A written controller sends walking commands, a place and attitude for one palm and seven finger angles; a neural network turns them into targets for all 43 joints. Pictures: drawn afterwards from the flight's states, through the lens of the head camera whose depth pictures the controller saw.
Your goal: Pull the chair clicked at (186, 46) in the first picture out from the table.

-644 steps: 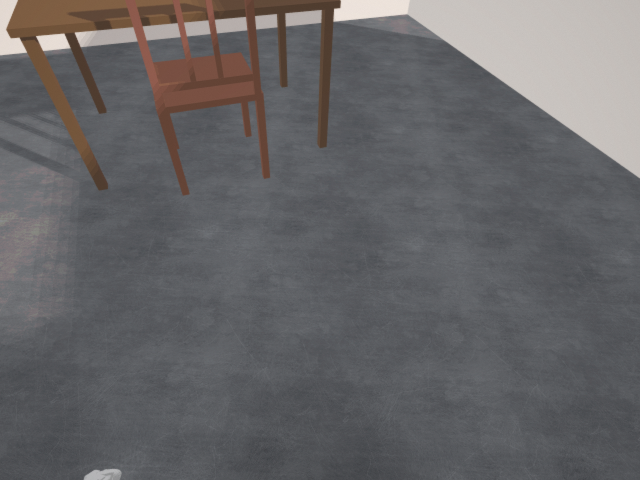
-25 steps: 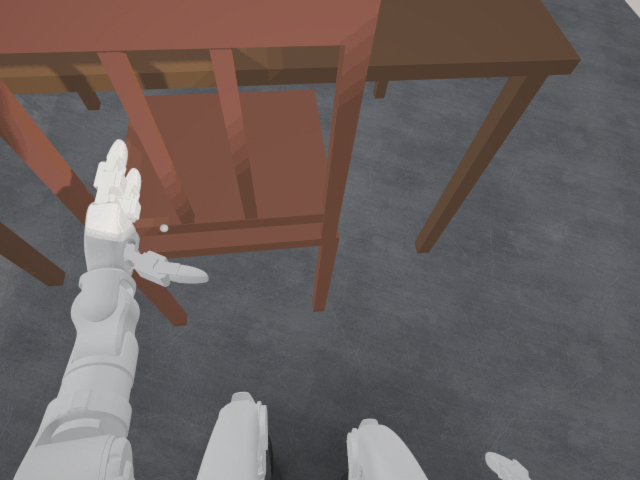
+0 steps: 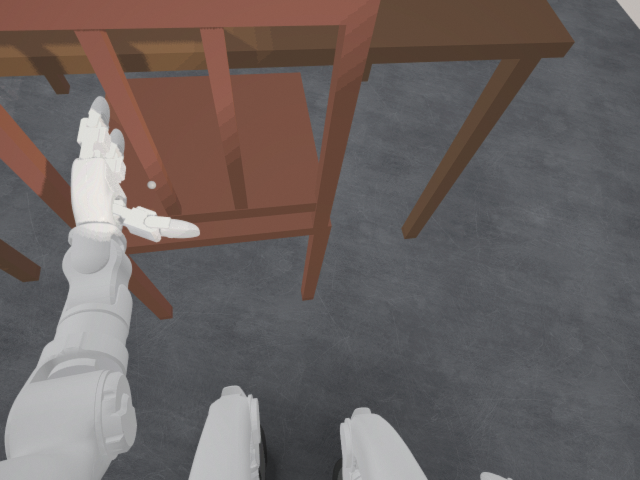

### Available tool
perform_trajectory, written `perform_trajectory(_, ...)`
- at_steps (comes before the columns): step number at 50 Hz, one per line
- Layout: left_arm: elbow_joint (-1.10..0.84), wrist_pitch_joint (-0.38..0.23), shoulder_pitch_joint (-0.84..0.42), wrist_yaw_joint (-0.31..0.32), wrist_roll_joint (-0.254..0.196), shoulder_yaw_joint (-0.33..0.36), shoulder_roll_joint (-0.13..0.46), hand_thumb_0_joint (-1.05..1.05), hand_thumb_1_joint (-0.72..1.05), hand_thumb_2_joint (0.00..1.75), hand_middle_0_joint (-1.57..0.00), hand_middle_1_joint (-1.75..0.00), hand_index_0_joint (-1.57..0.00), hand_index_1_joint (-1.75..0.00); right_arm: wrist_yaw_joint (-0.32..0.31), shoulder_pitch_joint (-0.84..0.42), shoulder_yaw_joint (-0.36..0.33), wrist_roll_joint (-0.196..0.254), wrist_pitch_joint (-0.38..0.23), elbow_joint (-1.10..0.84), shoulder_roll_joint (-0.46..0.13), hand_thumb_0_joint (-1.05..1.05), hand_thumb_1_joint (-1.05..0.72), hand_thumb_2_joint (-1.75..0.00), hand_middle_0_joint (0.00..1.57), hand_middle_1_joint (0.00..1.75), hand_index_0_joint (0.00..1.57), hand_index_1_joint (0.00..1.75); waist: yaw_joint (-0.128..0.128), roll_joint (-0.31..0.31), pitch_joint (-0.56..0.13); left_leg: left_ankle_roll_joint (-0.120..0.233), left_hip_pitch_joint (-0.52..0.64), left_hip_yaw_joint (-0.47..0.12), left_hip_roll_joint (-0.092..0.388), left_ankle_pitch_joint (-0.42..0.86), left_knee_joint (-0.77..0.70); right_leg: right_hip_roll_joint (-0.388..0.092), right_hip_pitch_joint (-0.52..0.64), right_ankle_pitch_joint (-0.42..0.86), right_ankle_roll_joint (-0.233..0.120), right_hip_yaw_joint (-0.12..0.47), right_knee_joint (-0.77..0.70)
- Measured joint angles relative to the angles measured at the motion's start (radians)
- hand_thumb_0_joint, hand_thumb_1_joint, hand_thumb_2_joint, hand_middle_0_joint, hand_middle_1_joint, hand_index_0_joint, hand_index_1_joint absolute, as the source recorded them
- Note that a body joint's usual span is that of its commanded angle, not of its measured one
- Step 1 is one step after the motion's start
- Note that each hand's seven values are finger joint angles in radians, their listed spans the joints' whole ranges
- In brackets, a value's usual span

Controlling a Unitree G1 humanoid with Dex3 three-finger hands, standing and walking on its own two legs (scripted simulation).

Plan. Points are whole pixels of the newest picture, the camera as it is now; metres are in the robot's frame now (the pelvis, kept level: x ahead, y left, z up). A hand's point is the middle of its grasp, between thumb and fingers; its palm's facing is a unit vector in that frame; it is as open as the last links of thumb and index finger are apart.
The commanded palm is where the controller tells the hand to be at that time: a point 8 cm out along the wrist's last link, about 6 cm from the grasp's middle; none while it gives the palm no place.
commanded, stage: push the fingers through the gap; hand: left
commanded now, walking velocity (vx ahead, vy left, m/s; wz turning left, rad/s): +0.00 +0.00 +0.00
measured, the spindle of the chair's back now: (143, 144) +0.51 +0.21 +0.05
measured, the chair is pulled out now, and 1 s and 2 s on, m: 0.00 0.00 0.01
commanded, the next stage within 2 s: hook a spindle and tug to test in 0.56 s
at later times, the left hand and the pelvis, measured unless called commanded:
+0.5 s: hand (155, 174) +0.48 +0.20 +0.03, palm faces +0.15 -0.99 -0.04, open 16.9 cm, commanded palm +0.46 +0.23 +0.03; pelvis +0.01 +0.00 +0.00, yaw -1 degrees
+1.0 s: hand (156, 171) +0.49 +0.20 +0.03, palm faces +0.16 -0.99 -0.04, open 15.6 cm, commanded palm +0.46 +0.22 +0.03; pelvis +0.00 -0.01 +0.00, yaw +0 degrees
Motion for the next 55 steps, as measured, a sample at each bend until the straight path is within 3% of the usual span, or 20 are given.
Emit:
perform_trajectory(11, 0.076, 0.006, -0.104, -0.016, 0.014, 0.036, 0.059, -0.02, -0.50, 0.30, -0.06, -0.08, -0.06, -0.08, 0.003, 0.018, 0.001, -0.010, 0.019, 0.009, -0.005, 0.00, -0.91, -0.90, 0.20, 0.30, 0.21, 0.30, -0.022, 0.004, 0.008, 0.003, -0.047, -0.006, 0.004, -0.006, 0.024, 0.005, -0.042, -0.003, 0.002, -0.004, 0.016)
perform_trajectory(23, -0.005, 0.017, -0.024, 0.006, 0.011, 0.027, 0.019, -0.02, -0.50, 0.30, -0.06, -0.08, -0.06, -0.08, 0.017, 0.033, -0.001, -0.004, 0.046, -0.003, 0.005, 0.00, -0.91, -0.90, 0.20, 0.30, 0.21, 0.30, -0.017, 0.006, 0.006, 0.002, -0.010, 0.004, 0.007, -0.005, -0.007, 0.008, -0.011, 0.005, 0.003, 0.007, -0.016)
perform_trajectory(37, 0.063, -0.008, -0.078, 0.015, 0.024, 0.008, 0.024, -0.02, -0.50, 0.30, -0.06, -0.10, -0.06, -0.10, 0.015, -0.003, -0.002, -0.009, 0.044, -0.008, -0.001, 0.00, -0.91, -0.90, 0.20, 0.30, 0.21, 0.30, -0.017, 0.004, 0.001, -0.008, -0.018, -0.008, 0.004, -0.005, 0.002, 0.007, -0.017, -0.004, -0.007, -0.004, 0.000)
perform_trajectory(44, 0.063, -0.001, -0.062, 0.008, 0.020, 0.039, 0.033, -0.02, -0.50, 0.30, -0.13, -0.29, -0.12, -0.29, 0.012, 0.000, 0.003, -0.004, 0.049, -0.017, -0.004, 0.00, -0.91, -0.90, 0.20, 0.30, 0.21, 0.30, -0.019, 0.001, 0.002, -0.012, -0.019, -0.006, 0.010, -0.009, 0.008, 0.012, -0.023, -0.008, -0.011, -0.001, 0.010)
perform_trajectory(55, 0.049, 0.008, -0.071, -0.019, 0.002, 0.025, 0.046, -0.02, -0.43, 0.33, -0.30, -0.83, -0.30, -0.83, 0.006, 0.011, -0.002, 0.000, 0.041, 0.006, -0.003, 0.00, -0.91, -0.90, 0.20, 0.30, 0.21, 0.30, -0.014, 0.003, 0.009, -0.015, -0.029, -0.016, 0.007, -0.010, 0.013, 0.012, -0.026, -0.011, -0.014, -0.011, 0.010)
